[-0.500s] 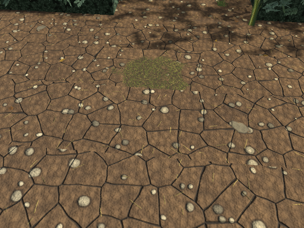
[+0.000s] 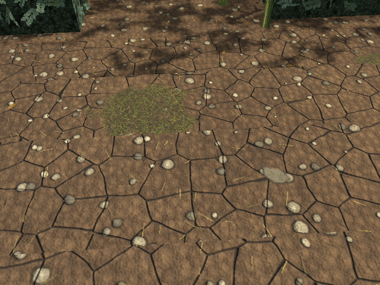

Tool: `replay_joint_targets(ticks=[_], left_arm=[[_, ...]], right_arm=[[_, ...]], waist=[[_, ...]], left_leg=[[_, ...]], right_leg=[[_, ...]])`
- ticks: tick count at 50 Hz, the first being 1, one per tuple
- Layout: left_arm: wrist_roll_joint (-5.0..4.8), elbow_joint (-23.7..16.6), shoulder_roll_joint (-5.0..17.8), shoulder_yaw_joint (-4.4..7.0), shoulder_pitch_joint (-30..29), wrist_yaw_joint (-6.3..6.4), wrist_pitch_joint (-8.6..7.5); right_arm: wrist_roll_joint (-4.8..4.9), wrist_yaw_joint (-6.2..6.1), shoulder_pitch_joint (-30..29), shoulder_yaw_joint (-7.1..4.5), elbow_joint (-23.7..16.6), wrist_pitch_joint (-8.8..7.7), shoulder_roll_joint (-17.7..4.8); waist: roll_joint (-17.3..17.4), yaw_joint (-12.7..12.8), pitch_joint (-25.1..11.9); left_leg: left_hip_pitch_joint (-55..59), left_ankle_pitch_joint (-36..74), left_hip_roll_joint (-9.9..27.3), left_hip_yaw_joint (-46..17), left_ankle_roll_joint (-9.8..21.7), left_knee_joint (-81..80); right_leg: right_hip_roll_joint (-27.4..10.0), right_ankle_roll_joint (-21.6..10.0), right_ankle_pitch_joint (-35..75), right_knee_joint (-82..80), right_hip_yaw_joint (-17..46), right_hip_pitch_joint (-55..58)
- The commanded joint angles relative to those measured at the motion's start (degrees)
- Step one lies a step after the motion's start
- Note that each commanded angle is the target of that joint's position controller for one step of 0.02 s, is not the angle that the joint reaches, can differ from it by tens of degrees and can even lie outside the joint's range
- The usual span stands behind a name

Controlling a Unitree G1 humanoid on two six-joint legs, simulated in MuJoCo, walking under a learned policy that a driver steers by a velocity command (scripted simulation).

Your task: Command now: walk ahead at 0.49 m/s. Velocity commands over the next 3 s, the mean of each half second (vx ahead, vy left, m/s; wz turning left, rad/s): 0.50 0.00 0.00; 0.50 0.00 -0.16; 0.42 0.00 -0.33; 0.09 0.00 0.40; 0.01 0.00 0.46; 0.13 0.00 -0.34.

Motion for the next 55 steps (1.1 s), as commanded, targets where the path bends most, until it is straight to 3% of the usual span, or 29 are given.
replay_joint_targets(ticks=[1, 2, 3, 4, 5, 6, 7, 8, 9, 10, 12, 15, 20, 23, 25, 26, 27, 28, 29, 30, 32, 34, 36, 41, 43, 46, 47, 50, 55], left_arm=[[-0.48, -1.8, 6.06, 1.38, -3.29, 0.65, -0.8], [-1.55, 0.44, 8.18, 2.71, 3.86, 1.24, -1.38], [-2.03, 4.07, 10.5, 4.55, 18.04, 1.76, -1.85], [-1.98, 6.74, 13.2, 6.32, 33.57, 0.87, -2.08], [-1.08, 9.01, 13.41, 6.46, 38.0, -0.29, -1.43], [-0.21, 9.97, 12.84, 6.62, 38.39, -0.26, -0.72], [-2.36, 8.73, 15.23, 7.37, 30.28, -0.16, -0.94], [-1.77, 7.22, 10.89, 6.07, 24.19, -0.29, -1.26], [-1.37, 4.94, 2.53, 2.98, 17.61, 0.16, -2.62], [-1.64, 4.22, -1.28, 1.4, 14.4, 0.61, -3.43], [-3.76, 5.6, 1.63, 1.93, 15.8, 1.54, -4.8], [-3.2, 5.86, 8.33, 4.26, 14.84, -0.05, -5.22], [-1.7, 9.71, 5.84, 4.24, 22.17, -0.73, -4.21], [-2.0, 10.92, 7.25, 4.92, 24.08, -0.38, -3.4], [-2.0, 10.11, 8.58, 5.53, 22.21, 0.1, -3.49], [-1.4, 9.04, 7.57, 5.4, 21.11, 0.05, -3.89], [-0.25, 9.48, 0.11, 2.96, 31.12, -0.59, -4.76], [-1.77, 10.16, 2.79, 3.56, 26.53, -2.01, -4.62], [-3.42, 7.67, 4.79, 4.62, 16.39, -1.69, -4.39], [-3.42, 7.39, 6.23, 5.04, 12.56, 0.22, -4.78], [-1.2, 7.2, 2.45, 3.75, 13.97, 2.32, -4.77], [-1.02, 6.54, -1.02, 2.74, 13.48, 2.86, -3.78], [-2.16, 6.14, 0.23, 2.8, 12.15, 2.3, -3.02], [-1.13, 5.56, -0.01, 2.66, 11.5, -1.66, -2.33], [-1.17, 3.55, 2.66, 3.39, 7.54, -1.17, -2.92], [-2.22, 1.17, 0.79, 3.06, -0.45, 0.1, -2.73], [-2.45, 0.96, 0.44, 2.78, -2.75, 0.08, -2.91], [-2.04, -1.03, -1.09, 2.09, -4.69, -1.31, -1.9], [-1.4, -3.4, -0.31, 1.94, -10.67, -1.44, -0.83]], right_arm=[[0.92, 0.18, 6.52, -1.71, 0.86, 2.11, -9.93], [0.3, 1.09, 5.18, -2.17, 0.54, 3.09, -11.26], [-1.85, 2.94, 3.31, -2.29, 0.72, 4.01, -12.34], [-2.81, 5.03, 15.42, -0.58, 4.47, 3.87, -2.62], [-0.82, 5.91, 9.39, -0.85, 0.63, 3.78, -5.09], [0.21, 5.73, -2.43, -2.28, -3.94, 3.45, -8.45], [0.75, 4.93, -9.24, -2.23, -8.47, 2.4, -7.99], [0.2, 3.45, -11.29, -2.82, -8.58, 1.63, -10.32], [-1.26, 1.41, -12.64, -2.15, -9.26, 1.26, -8.36], [-1.3, 0.96, -13.83, -2.19, -7.86, 1.82, -7.25], [-1.83, 1.48, -14.41, -1.78, -8.24, 3.73, -4.59], [-0.52, 2.6, -19.69, -0.9, -11.19, 4.96, -4.97], [0.07, 2.19, -30.45, -2.11, -14.36, 5.0, -9.65], [0.17, 2.23, -35.71, -3.45, -15.65, 4.52, -11.76], [1.33, 1.76, -32.37, -5.18, -15.25, 3.36, -14.65], [2.27, 1.5, -22.66, -6.4, -12.6, 2.6, -17.49], [2.23, 1.73, -8.48, -6.34, -9.72, 2.82, -18.09], [1.04, 1.24, 4.29, -6.6, -5.53, 3.32, -16.94], [0.02, 0.59, 2.16, -7.17, -4.22, 2.14, -17.04], [0.72, 0.19, -7.28, -7.06, -5.76, 1.44, -15.35], [1.21, -0.33, -14.75, -5.02, -6.73, 1.2, -8.2], [1.19, -0.36, -18.29, -4.74, -7.72, 0.63, -6.75], [0.67, 0.08, -17.54, -5.72, -7.33, -0.41, -8.82], [-2.7, 2.05, -8.58, -5.3, -3.69, 0.9, -7.68], [-2.75, -0.06, -3.85, -4.2, -1.35, 0.64, -5.17], [-3.1, -1.16, 8.29, -3.28, 4.02, 0.74, -5.37], [-2.14, -1.0, 6.44, -2.92, 3.54, 0.77, -4.89], [-2.75, 0.69, 5.57, -1.49, 3.62, 1.42, -3.64], [-0.84, -2.2, 11.14, -1.14, 5.7, 1.39, -4.54]], waist=[[3.37, 0.26, 10.91], [1.24, 4.32, 8.96], [1.63, 11.52, 5.59], [-10.34, 13.11, -13.3], [-9.01, 16.59, -19.4], [-3.21, 18.85, -10.83], [-3.47, 16.03, -1.48], [2.55, 14.29, 3.3], [5.94, 9.78, 4.28], [7.38, 7.47, 7.61], [0.88, 6.05, 5.35], [2.62, 6.42, 3.94], [2.78, 9.18, 5.46], [1.35, 10.07, 5.88], [0.35, 6.72, 2.29], [3.21, 3.37, -5.33], [14.51, 2.06, -21.57], [12.18, -3.79, -20.48], [9.23, -3.86, -6.82], [7.52, -0.41, 1.8], [6.47, 5.34, 1.01], [3.51, 7.81, 1.01], [4.81, 7.44, 2.05], [5.24, 6.85, 2.72], [5.64, 4.31, 3.78], [5.85, 0.0, 6.81], [4.32, -0.03, 7.32], [5.89, 1.25, 10.33], [3.44, -1.39, 14.25]], left_leg=[[-1.29, 16.71, 12.98, -21.04, 10.6, -11.03], [-3.42, 23.94, 11.26, -17.84, 9.69, -3.98], [-11.67, 31.91, 9.71, -14.96, 6.4, 7.61], [-28.81, 21.17, 2.0, -8.2, 0.23, 32.33], [-37.85, 2.97, -0.71, -6.27, -1.82, 48.02], [-47.32, 4.56, -0.19, -6.46, -1.55, 52.05], [-58.72, 12.16, 3.87, -5.08, -0.39, 49.9], [-55.11, 20.57, 7.85, -6.5, 1.08, 44.05], [-47.4, 34.88, 12.58, -11.51, 2.43, 25.82], [-36.5, 42.53, 15.54, -10.43, 2.82, 9.61], [-29.36, 45.57, 14.31, -6.5, 2.6, -0.54], [-18.67, 46.36, 10.75, -3.13, 0.93, -18.08], [-24.61, 54.97, 8.67, -5.0, 2.56, -25.45], [-21.03, 48.56, 6.27, -1.9, 3.78, -28.38], [-4.98, 49.37, 3.65, 1.22, 6.4, -27.28], [12.44, 53.72, 4.73, -0.72, 9.54, -22.57], [43.45, 47.29, 18.64, -23.09, 22.02, -26.8], [46.81, 33.41, 24.38, -40.27, 22.44, -38.7], [35.67, 21.68, 22.14, -36.59, 16.08, -42.76], [21.79, 22.89, 20.78, -30.4, 14.22, -44.31], [8.72, 36.05, 19.55, -23.01, 14.79, -47.18], [1.12, 41.43, 18.62, -19.02, 14.52, -50.62], [0.63, 44.01, 17.23, -13.93, 14.33, -52.64], [-2.96, 54.26, 15.56, -3.78, 13.58, -47.16], [11.08, 47.83, 17.94, -6.69, 13.66, -42.79], [26.81, 47.96, 21.29, -8.47, 13.67, -39.13], [22.3, 45.32, 17.74, -3.96, 11.71, -39.66], [4.42, 40.85, 16.71, -0.74, 11.39, -40.0], [17.94, 42.39, 16.93, -0.93, 8.35, -33.41]], right_leg=[[-1.84, -0.68, 0.18, -11.66, 0.64, 5.28], [-0.01, -1.67, 2.3, -13.71, -3.39, 16.09], [-0.2, -3.73, 2.79, -9.9, -4.47, 33.98], [-7.79, -16.23, 25.57, 13.34, 1.44, 69.77], [-15.24, -21.11, 22.16, 12.87, 11.88, 75.1], [-14.06, -17.84, 5.97, 6.51, 15.66, 68.36], [-15.6, -18.27, -31.37, -2.85, 23.42, 56.35], [-15.36, -17.39, -39.93, -8.29, 21.63, 42.95], [-16.29, -17.59, -34.39, -12.11, 20.46, 31.11], [-14.24, -18.37, -28.45, -18.48, 15.25, 17.59], [-9.41, -17.63, -26.98, -18.54, 10.77, 14.44], [-7.83, -16.12, -11.59, -17.03, 6.07, 11.51], [-8.1, -12.64, -11.52, -13.82, 4.57, 26.68], [-8.82, -10.62, -10.93, -12.51, 3.81, 32.55], [-5.8, -7.06, 1.85, -5.25, 0.09, 28.27], [-1.32, -3.43, 0.53, 6.34, -3.79, 20.67], [6.61, 1.27, -24.72, 26.1, -4.87, -0.33], [11.16, 0.82, -57.21, 42.07, -1.71, -11.6], [7.53, -2.63, -54.28, 46.91, 3.85, -18.95], [3.27, -3.54, -48.28, 46.2, 3.82, -17.96], [-1.53, -4.21, -42.5, 40.42, 4.68, -7.2], [-2.76, -2.05, -42.44, 35.57, 4.22, -1.0], [-2.39, -0.29, -37.53, 30.13, 2.77, -3.1], [-0.68, -0.05, -14.27, 30.33, 1.58, -3.54], [-2.21, -0.26, -7.83, 23.67, 8.18, -17.73], [-1.61, 0.61, -2.37, 14.09, 9.55, -31.97], [-1.82, -0.18, 3.63, 5.95, 6.7, -26.66], [-1.05, -2.02, 8.38, 10.09, 1.74, -8.6], [-1.82, -1.52, -2.12, -0.57, -0.09, -14.18]])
